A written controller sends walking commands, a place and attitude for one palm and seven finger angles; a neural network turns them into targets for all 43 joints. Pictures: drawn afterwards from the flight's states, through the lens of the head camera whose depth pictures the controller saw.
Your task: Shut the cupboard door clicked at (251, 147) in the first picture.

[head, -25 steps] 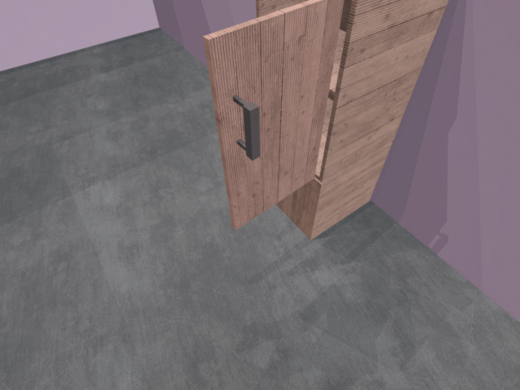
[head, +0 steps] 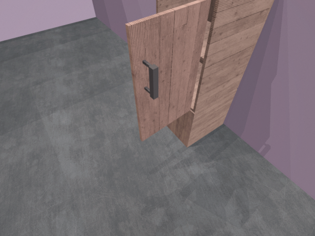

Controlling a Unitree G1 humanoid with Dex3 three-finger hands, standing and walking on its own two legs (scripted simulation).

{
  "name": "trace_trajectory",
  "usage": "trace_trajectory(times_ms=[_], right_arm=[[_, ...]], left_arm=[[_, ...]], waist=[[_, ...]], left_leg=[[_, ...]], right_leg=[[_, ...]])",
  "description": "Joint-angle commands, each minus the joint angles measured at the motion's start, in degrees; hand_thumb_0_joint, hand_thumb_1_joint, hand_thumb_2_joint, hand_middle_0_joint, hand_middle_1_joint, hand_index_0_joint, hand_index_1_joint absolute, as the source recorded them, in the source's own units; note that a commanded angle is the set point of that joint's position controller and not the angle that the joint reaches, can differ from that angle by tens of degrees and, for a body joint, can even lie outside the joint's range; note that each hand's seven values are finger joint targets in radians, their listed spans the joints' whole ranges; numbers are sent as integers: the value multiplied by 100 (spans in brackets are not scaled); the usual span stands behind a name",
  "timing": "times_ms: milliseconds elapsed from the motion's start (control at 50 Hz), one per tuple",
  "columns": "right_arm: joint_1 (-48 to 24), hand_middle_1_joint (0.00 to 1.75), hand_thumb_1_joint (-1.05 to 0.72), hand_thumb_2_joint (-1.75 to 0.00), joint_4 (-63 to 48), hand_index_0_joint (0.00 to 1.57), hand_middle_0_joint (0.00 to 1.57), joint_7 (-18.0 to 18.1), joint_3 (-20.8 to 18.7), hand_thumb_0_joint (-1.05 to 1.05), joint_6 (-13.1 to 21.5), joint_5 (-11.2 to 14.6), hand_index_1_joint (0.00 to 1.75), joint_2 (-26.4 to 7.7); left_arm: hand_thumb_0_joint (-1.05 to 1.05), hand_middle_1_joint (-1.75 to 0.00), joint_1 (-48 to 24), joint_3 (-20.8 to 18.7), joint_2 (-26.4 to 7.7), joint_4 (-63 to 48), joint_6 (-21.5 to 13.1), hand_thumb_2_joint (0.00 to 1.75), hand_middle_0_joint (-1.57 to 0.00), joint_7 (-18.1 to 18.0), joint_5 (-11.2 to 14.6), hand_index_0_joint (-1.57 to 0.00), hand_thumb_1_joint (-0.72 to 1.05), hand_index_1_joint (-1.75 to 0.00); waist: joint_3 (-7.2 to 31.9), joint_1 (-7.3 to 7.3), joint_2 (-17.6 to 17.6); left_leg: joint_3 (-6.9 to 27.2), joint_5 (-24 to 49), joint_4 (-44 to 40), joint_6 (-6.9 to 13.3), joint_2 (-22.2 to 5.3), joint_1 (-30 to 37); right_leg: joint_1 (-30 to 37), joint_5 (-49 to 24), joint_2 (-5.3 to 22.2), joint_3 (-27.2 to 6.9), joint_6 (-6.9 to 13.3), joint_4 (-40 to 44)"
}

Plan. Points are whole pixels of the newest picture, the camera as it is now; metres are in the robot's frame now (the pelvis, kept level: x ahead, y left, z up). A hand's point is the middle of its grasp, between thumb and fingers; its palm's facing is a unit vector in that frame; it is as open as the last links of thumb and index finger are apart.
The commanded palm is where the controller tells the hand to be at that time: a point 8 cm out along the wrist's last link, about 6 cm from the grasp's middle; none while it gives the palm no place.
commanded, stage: look at it before walking up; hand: left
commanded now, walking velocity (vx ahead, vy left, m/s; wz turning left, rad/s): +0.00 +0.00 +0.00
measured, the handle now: (150, 79) +0.61 +0.06 +0.04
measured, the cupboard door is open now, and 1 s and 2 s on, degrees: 94 94 94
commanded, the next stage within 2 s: walk around to get in front in 0.34 s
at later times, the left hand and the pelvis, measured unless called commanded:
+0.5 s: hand out of the picture +0.07 +0.25 -0.16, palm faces -0.02 -0.95 -0.32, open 7.4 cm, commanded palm none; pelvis +0.00 +0.01 +0.00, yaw +0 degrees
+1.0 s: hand out of the picture +0.06 +0.17 -0.18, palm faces -0.16 -0.94 -0.29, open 7.4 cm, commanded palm none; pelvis -0.04 -0.03 -0.03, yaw -13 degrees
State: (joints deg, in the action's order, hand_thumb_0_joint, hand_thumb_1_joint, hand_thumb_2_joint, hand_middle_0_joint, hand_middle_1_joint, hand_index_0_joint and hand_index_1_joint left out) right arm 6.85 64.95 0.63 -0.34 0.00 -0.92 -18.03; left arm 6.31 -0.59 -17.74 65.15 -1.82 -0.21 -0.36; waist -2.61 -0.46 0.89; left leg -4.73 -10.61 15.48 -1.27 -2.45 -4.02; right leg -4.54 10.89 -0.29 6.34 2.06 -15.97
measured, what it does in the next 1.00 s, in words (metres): lifts its left foot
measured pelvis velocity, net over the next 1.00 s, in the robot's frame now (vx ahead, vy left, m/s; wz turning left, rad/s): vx -0.04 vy -0.03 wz -0.23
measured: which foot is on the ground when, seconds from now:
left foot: down 0.00-0.92, up 0.94-1.00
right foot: down 0.00-1.00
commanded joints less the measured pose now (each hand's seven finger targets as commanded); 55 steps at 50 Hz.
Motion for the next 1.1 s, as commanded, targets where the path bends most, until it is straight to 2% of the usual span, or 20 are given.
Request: trace_trajectory(times_ms=[0, 420, 460, 500, 640, 700, 720, 740, 760, 800, 840, 860, 880, 900, 920, 940, 960, 980, 1040, 1080], right_arm=[[-88, 30, -90, -90, -276, 20, 20, 60, -186, 0, 126, 10, 30, -1040], [-108, 30, -90, -90, -279, 20, 20, 60, -178, 0, 140, 11, 30, -1068], [-29, 30, -90, -90, -275, 20, 20, 79, -166, 0, 115, -6, 30, -938], [294, 30, -90, -90, -212, 20, 20, 108, -85, 0, 24, -15, 30, -409], [434, 30, -90, -90, -622, 20, 20, 202, -312, 0, -131, -30, 30, -569], [455, 30, -90, -90, -781, 20, 20, 219, -405, 0, -129, -46, 30, -651], [475, 30, -90, -90, -824, 20, 20, 222, -438, 0, -113, -60, 30, -704], [478, 30, -90, -90, -841, 20, 20, 219, -465, 0, -83, -73, 30, -731], [453, 30, -90, -90, -881, 20, 20, 216, -470, 0, -59, -101, 30, -723], [326, 30, -90, -90, -1003, 20, 20, 225, -482, 0, -25, -113, 30, -660], [110, 30, -90, -90, -1094, 20, 20, 217, -499, 0, -36, -121, 30, -673], [26, 30, -90, -90, -1125, 20, 20, 212, -505, 0, -60, -84, 30, -652], [-124, 30, -90, -90, -1248, 20, 20, 198, -516, 0, -115, -6, 30, -473], [-183, 30, -90, -90, -1471, 20, 20, 158, -447, 0, -146, 48, 30, -26], [-150, 30, -90, -90, -1434, 20, 20, 144, -443, 0, -220, 42, 30, -156], [-105, 30, -90, -90, -1408, 20, 20, 90, -449, 0, -235, 54, 30, -115], [-223, 30, -90, -90, -1345, 20, 20, 94, -485, 0, -227, 33, 30, -127], [-145, 30, -90, -90, -1305, 20, 20, 91, -498, 0, -218, 22, 30, -142], [-99, 30, -90, -90, -1289, 20, 20, 107, -437, 0, -208, 37, 30, 70], [-181, 30, -90, -90, -1352, 20, 20, 123, -416, 0, -195, 56, 30, 133]], left_arm=[[0, -30, -122, -212, -1177, -288, -102, 90, -20, -104, -22, -20, 90, -30], [0, -30, -139, -197, -1183, -282, -96, 90, -20, -91, -22, -20, 90, -30], [0, -30, -103, -191, -1046, -310, -44, 90, -20, -92, -18, -20, 90, -30], [0, -30, 102, -134, -597, -268, 81, 90, -20, -122, -16, -20, 90, -30], [0, -30, 253, -331, -660, -703, 338, 90, -20, -47, -75, -20, 90, -30], [0, -30, 291, -369, -531, -920, 403, 90, -20, 6, -88, -20, 90, -30], [0, -30, 296, -381, -426, -995, 434, 90, -20, 30, -89, -20, 90, -30], [0, -30, 286, -398, -321, -1074, 476, 90, -20, 54, -93, -20, 90, -30], [0, -30, 241, -416, -235, -1157, 515, 90, -20, 69, -94, -20, 90, -30], [0, -30, 304, -450, -153, -1247, 519, 90, -20, 88, -89, -20, 90, -30], [0, -30, 678, -481, -75, -1197, 470, 90, -20, 127, -96, -20, 90, -30], [0, -30, 1008, -529, -139, -1103, 441, 90, -20, 130, -101, -20, 90, -30], [0, -30, 1385, -627, -532, -1024, 370, 90, -20, 84, -158, -20, 90, -30], [0, -30, 1430, -743, -1129, -1062, 328, 90, -20, -27, -188, -20, 90, -30], [0, -30, 1476, -733, -1093, -1064, 327, 90, -20, -96, -92, -20, 90, -30], [0, -30, 1156, -698, -984, -1185, 336, 90, -20, -101, -75, -20, 90, -30], [0, -30, 817, -672, -721, -1306, 330, 90, -20, -127, -99, -20, 90, -30], [0, -30, 694, -657, -605, -1352, 304, 90, -20, -148, -86, -20, 90, -30], [0, -30, 949, -616, -493, -1328, 220, 90, -20, -158, -66, -20, 90, -30], [0, -30, 1088, -627, -517, -1276, 222, 90, -20, -167, -91, -20, 90, -30]], waist=[[470, -15, -47], [410, -4, -68], [423, -21, -32], [490, -53, -56], [232, -38, -115], [226, -28, 303], [207, -14, 576], [163, -3, 949], [66, 0, 1090], [118, 89, 927], [208, 305, 757], [333, 458, 405], [323, 663, -1043], [100, 660, -2528], [104, 642, -1968], [-96, 445, -1468], [-131, 286, -1279], [97, 198, -1091], [652, 186, -454], [802, 256, -488]], left_leg=[[575, 1226, -112, 213, -608, 162], [612, 1261, -180, 220, -617, 154], [495, 1299, -51, 189, -662, 240], [288, 1333, 180, 106, -691, 243], [35, 713, 724, 189, -882, -119], [293, 443, 574, 425, -1272, -160], [490, 478, 386, 608, -1572, -245], [711, 749, 147, 882, -1958, -295], [778, 1085, 75, 1089, -2171, -317], [586, 1517, 325, 1116, -2262, -368], [71, 1613, 905, 788, -1964, -595], [-147, 1112, 1444, 536, -1694, -894], [-539, -214, 2747, 119, -955, -1511], [-448, -2661, 4329, -188, 37, -2714], [408, -2551, 5046, -108, -66, -2774], [561, -2179, 5287, -112, -201, -2961], [664, -1672, 5411, -137, -230, -3046], [673, -1380, 5401, -178, -262, -2965], [625, -1143, 4960, -267, -163, -2781], [557, -1242, 4499, -297, -89, -2685]], right_leg=[[75, -1625, 897, -779, 59, 194], [81, -1513, 912, -751, 60, 232], [-56, -1654, 890, -832, 59, 137], [-184, -1865, 884, -852, -5, -100], [-935, -1709, 666, -1150, 63, -969], [-1394, -996, 370, -1027, 4, -1684], [-1526, -304, 221, -866, -43, -2249], [-1728, 1084, 84, -668, -102, -3007], [-1937, 1820, 89, -650, -124, -3555], [-1892, 1984, 278, -785, -96, -3624], [-1223, 1444, 283, -519, -121, -2760], [-662, 711, 249, -474, -126, -1981], [-318, -614, 756, -1503, 61, -696], [-248, -1943, 2081, -3718, 575, 94], [-369, -1697, 2087, -3681, 879, 83], [-717, -308, 1971, -3527, 1058, 223], [-771, -217, 1589, -3466, 899, 114], [-618, -582, 1472, -3234, 751, -43], [-19, -1917, 1250, -2805, 723, -390], [274, -2297, 1204, -2808, 765, -497]])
